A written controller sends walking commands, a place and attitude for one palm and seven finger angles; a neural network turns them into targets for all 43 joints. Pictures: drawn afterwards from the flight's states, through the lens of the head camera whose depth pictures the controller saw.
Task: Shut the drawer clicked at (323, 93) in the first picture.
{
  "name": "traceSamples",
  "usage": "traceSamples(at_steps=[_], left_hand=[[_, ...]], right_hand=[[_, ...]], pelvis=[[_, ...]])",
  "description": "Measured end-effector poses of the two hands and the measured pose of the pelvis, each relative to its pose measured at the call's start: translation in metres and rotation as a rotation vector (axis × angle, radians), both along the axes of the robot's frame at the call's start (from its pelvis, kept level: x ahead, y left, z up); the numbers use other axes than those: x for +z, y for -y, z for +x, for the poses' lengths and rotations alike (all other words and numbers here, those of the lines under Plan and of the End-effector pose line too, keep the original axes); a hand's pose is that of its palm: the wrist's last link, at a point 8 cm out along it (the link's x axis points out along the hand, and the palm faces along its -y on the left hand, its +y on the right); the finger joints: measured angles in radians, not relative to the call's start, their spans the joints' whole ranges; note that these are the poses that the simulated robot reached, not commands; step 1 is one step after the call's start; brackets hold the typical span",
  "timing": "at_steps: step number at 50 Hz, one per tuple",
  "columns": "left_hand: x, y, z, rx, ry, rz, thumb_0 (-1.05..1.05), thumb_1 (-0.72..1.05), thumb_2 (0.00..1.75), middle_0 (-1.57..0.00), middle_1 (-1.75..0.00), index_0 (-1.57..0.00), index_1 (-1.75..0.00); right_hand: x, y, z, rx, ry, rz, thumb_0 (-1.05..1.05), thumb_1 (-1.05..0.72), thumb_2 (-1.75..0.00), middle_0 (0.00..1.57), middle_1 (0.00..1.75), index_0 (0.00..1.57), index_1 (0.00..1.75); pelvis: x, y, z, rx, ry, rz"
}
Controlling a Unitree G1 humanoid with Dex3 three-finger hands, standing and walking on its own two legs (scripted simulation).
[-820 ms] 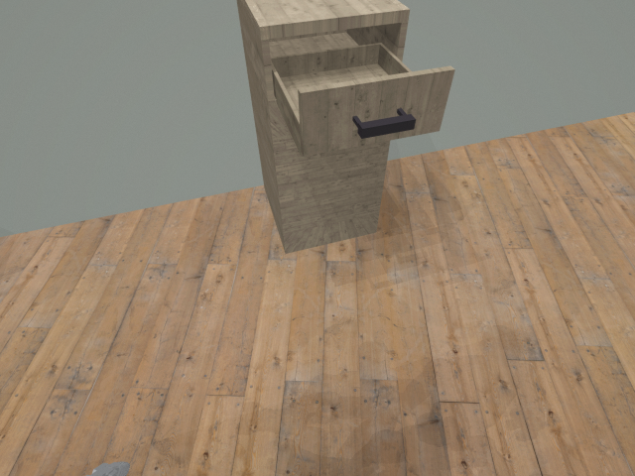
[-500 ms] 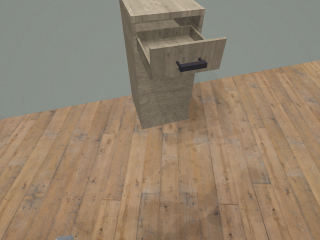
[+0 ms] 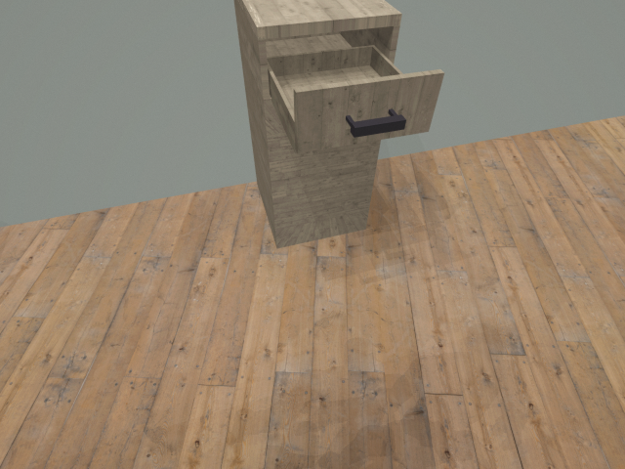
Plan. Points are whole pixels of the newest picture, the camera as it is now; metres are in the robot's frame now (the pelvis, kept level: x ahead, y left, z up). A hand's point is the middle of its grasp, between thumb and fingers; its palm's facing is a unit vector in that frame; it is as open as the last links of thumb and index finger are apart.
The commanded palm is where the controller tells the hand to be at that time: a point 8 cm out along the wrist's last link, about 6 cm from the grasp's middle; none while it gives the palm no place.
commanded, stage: look at it before walking up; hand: left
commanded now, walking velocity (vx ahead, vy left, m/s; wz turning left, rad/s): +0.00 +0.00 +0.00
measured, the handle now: (374, 120) +0.86 -0.10 +0.00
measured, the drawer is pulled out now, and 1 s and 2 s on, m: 0.30 0.30 0.30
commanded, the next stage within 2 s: walk to a spot facing it in 0.62 s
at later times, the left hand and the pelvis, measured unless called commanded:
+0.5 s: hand out of the picture +0.08 +0.25 -0.15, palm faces -0.03 -0.94 -0.33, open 7.4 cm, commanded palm none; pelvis +0.00 +0.01 +0.00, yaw +0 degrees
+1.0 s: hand out of the picture +0.07 +0.23 -0.17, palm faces -0.10 -0.95 -0.30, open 7.4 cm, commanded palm none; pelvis +0.00 +0.01 -0.01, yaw -6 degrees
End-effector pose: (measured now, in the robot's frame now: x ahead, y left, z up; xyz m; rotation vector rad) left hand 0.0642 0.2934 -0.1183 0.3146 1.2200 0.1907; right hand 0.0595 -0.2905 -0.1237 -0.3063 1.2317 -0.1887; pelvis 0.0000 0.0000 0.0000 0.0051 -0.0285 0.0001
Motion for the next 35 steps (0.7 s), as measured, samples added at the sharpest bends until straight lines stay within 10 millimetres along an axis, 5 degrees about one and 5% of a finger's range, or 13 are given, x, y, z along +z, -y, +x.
traceSamples(at_steps=[35], left_hand=[[0.000,-0.009,0.007,-0.005,0.005,-0.005,0.01,0.90,0.90,-0.20,-0.30,-0.20,-0.30]], right_hand=[[0.006,-0.009,0.018,0.011,0.028,-0.004,0.00,-0.90,-0.90,0.21,0.30,0.20,0.30]], pelvis=[[0.002,-0.009,0.006,-0.002,-0.003,-0.001]])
